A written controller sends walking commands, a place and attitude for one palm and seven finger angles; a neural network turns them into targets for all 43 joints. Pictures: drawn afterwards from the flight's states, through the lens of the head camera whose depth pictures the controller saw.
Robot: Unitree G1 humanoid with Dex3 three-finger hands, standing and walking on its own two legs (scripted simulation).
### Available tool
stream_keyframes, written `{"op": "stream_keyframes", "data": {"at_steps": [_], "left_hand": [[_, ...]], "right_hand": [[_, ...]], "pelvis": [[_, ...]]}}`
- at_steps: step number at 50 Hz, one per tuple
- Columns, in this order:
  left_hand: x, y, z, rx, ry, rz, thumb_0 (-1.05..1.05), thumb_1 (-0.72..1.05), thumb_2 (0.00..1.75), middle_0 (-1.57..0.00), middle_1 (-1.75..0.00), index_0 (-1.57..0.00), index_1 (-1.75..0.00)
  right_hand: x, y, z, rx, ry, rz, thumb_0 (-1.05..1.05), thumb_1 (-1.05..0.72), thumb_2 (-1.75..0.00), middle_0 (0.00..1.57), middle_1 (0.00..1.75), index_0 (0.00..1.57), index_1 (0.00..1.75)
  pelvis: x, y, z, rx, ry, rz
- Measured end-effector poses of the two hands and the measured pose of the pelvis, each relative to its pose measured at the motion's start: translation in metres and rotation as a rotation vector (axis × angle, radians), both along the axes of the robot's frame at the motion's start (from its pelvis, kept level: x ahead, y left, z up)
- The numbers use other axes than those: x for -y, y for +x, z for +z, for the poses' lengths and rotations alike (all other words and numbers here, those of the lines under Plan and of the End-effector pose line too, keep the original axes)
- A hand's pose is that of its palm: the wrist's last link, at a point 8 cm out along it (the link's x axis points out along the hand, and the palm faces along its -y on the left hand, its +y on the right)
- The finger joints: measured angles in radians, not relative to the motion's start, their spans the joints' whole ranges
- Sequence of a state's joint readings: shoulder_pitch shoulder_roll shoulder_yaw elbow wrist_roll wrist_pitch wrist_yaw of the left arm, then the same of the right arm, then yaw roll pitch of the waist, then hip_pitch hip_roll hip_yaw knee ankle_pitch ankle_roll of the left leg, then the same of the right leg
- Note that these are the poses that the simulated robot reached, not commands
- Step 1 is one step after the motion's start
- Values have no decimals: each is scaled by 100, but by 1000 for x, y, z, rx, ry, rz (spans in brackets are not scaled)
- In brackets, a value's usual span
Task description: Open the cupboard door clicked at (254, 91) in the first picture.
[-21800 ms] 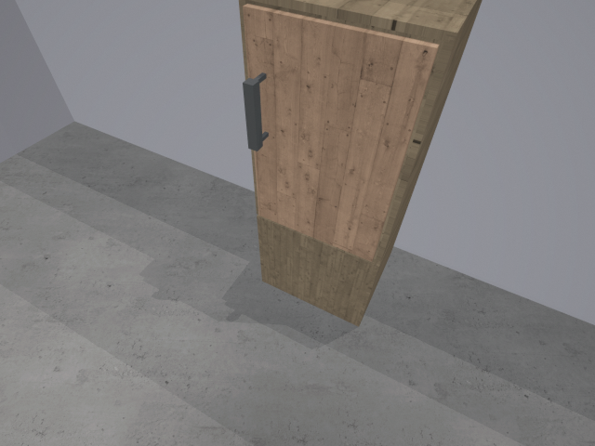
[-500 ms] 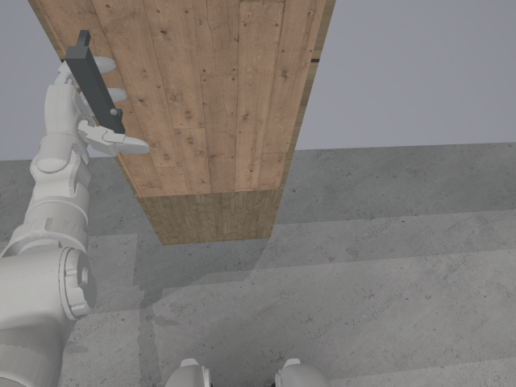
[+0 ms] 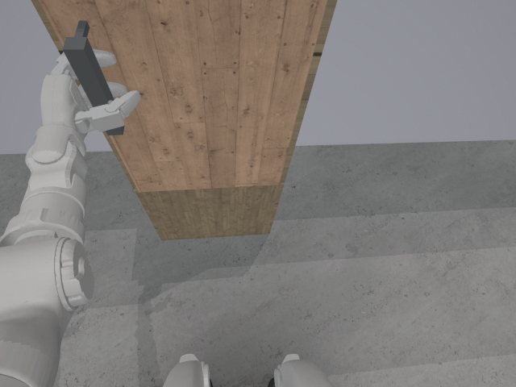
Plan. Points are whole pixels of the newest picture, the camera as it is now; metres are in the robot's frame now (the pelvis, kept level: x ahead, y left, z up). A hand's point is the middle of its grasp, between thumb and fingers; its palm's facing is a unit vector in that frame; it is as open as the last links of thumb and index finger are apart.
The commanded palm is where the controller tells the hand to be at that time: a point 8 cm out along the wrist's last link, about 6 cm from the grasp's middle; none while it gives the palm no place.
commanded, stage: close the thumb around the handle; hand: left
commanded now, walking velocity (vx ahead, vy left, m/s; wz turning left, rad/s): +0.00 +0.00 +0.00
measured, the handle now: (100, 82) +0.57 +0.20 +0.10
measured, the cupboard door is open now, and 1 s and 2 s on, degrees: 1 24 46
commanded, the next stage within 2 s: pull the door open along its arc in 0.24 s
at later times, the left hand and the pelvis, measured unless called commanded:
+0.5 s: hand (112, 103) +0.52 +0.18 +0.10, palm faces +0.02 -1.00 -0.01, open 5.9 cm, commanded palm +0.47 +0.23 +0.10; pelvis +0.00 +0.00 +0.00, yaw -1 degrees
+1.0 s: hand (139, 177) +0.39 +0.13 +0.11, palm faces +0.19 -0.98 +0.06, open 6.3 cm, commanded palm +0.33 +0.19 +0.10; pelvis +0.03 +0.00 +0.02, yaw -1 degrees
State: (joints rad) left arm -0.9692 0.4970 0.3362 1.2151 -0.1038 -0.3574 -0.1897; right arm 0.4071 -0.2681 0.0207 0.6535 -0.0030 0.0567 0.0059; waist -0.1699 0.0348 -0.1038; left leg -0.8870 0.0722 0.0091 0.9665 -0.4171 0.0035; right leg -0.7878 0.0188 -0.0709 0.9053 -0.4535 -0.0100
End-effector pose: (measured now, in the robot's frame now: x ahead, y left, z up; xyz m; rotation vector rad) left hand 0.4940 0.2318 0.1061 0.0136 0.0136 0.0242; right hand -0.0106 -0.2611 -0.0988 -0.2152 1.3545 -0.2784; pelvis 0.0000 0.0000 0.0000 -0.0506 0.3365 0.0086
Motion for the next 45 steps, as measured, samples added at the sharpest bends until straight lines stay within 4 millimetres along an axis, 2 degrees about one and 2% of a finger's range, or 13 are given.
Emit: {"op": "stream_keyframes", "data": {"at_steps": [8, 20, 28, 32, 36, 40, 45], "left_hand": [[0, 3, -1, -7, -5, -9, 0, 70, 82, -37, -133, -37, -133], [0, 3, -1, -5, -7, -5, 0, 70, 81, -36, -135, -36, -135], [1, -4, -1, 4, -2, -8, 0, 71, 78, -35, -135, -34, -135], [3, -16, -2, 14, -4, -18, 0, 70, 75, -35, -135, -33, -135], [6, -36, -3, 26, -6, -36, 0, 69, 72, -35, -135, -33, -135], [12, -64, -3, 37, -15, -57, 0, 67, 71, -35, -135, -33, -135], [30, -103, -4, 47, -54, 22, 0, 66, 69, -34, -135, -34, -133]], "right_hand": [[-2, -10, 2, -12, -8, -12, 0, -90, -90, 20, 30, 20, 30], [-5, -17, 3, -21, -6, -23, 0, -90, -90, 20, 30, 20, 30], [-7, -9, 4, 11, 9, -48, 0, -90, -90, 20, 30, 20, 30], [-8, 5, 5, 42, 25, -51, 0, -90, -90, 20, 30, 20, 30], [-8, 28, 9, 104, 40, -44, 1, -90, -90, 20, 30, 20, 30], [-7, 62, 14, 201, 54, -18, 1, -91, -90, 20, 30, 20, 30], [-9, 114, 24, 346, 74, 47, 1, -91, -90, 20, 30, 20, 30]], "pelvis": [[-1, -2, 0, -4, -3, -4], [-4, -3, 0, -4, -3, -10], [-5, 3, 4, 8, 6, -32], [-4, 9, 8, 25, 12, -40], [-4, 15, 12, 47, 17, -45], [-3, 21, 17, 73, 23, -48], [-1, 26, 22, 107, 30, -47]]}}
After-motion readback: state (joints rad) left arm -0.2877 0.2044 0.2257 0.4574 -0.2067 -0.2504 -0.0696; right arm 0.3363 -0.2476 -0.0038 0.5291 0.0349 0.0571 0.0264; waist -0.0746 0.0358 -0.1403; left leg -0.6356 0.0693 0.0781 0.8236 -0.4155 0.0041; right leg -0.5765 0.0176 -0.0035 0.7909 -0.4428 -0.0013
